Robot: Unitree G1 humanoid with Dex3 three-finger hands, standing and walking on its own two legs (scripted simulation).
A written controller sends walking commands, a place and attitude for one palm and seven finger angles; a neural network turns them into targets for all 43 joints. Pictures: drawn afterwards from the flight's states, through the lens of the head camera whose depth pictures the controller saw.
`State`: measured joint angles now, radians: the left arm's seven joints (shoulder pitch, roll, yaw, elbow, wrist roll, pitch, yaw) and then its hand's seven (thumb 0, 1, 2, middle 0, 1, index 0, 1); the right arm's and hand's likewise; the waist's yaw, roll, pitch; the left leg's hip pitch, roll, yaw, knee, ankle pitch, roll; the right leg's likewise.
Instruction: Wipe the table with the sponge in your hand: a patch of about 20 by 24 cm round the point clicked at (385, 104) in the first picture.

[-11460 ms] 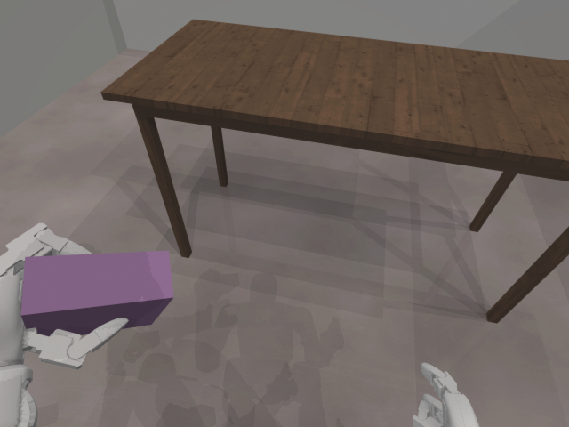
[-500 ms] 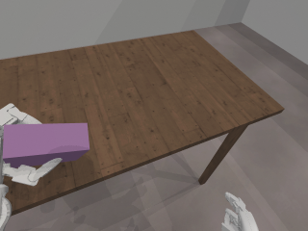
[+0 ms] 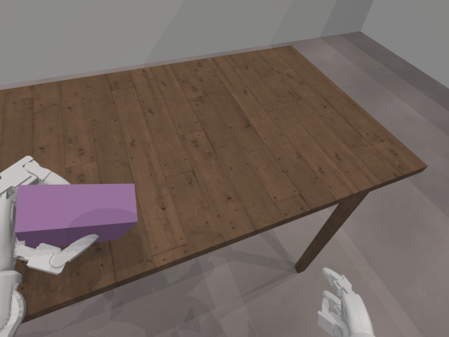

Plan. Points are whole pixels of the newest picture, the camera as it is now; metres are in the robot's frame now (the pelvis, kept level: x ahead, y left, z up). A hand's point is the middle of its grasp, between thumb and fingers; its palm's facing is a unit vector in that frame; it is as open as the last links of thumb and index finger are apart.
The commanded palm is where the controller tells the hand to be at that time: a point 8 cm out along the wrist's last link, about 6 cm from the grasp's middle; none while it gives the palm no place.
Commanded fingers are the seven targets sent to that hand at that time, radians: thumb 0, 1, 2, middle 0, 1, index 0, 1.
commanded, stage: look again from close up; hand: left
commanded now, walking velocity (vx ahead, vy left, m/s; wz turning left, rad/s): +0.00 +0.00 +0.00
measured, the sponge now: (95, 216) +0.24 +0.21 +0.14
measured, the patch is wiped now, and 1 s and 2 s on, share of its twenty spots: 0.00 0.00 0.00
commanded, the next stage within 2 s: come to a stop and stand still in 0.22 s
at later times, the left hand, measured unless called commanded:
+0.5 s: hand (78, 217) +0.22 +0.22 +0.16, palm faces +0.37 -0.84 -0.39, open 9.6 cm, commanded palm +0.17 +0.26 +0.18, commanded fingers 0.00 0.10 1.30 -1.20 -1.60 -1.20 -1.60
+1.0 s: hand (79, 224) +0.22 +0.23 +0.14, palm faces +0.30 -0.86 -0.42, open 9.5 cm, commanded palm +0.16 +0.27 +0.18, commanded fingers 0.00 0.10 1.30 -1.20 -1.60 -1.20 -1.60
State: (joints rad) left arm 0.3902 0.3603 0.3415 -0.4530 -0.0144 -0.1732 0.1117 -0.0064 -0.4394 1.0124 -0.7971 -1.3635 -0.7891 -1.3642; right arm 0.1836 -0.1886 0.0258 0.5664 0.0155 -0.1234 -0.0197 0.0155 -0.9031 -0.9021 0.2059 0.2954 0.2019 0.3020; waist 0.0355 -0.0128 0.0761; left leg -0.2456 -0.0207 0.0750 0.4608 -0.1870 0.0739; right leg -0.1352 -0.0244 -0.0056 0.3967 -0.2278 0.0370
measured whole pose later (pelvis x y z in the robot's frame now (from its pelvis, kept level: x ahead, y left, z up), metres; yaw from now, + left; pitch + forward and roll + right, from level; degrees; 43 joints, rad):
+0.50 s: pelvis +0.01 -0.02 +0.00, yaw +0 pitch -2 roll -1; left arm 0.44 0.36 0.33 -0.45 -0.04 -0.16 0.11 -0.01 -0.44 1.01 -0.79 -1.37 -0.79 -1.37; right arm 0.20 -0.22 0.00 0.58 0.03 -0.10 -0.04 0.02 -0.90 -0.90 0.20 0.30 0.20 0.30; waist 0.02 0.01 0.05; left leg -0.24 0.01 0.06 0.47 -0.20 0.04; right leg -0.12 0.01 -0.02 0.39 -0.24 0.01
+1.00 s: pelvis +0.00 -0.01 +0.00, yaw -1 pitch -1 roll -1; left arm 0.45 0.39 0.33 -0.43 -0.02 -0.21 0.09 -0.01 -0.44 1.02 -0.79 -1.37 -0.79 -1.37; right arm 0.23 -0.23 0.02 0.57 0.00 -0.13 -0.02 0.02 -0.90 -0.90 0.21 0.30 0.20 0.30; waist 0.00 -0.03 0.05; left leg -0.29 -0.01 0.08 0.50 -0.21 0.06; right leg -0.20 -0.02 0.00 0.48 -0.27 0.03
